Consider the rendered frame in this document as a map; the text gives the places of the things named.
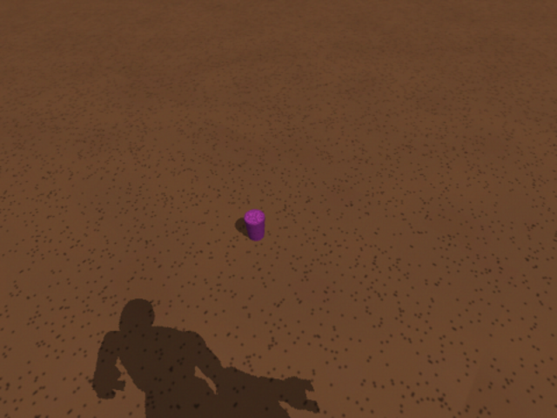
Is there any cup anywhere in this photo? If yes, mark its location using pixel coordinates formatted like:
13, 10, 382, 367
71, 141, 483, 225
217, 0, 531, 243
244, 209, 265, 241

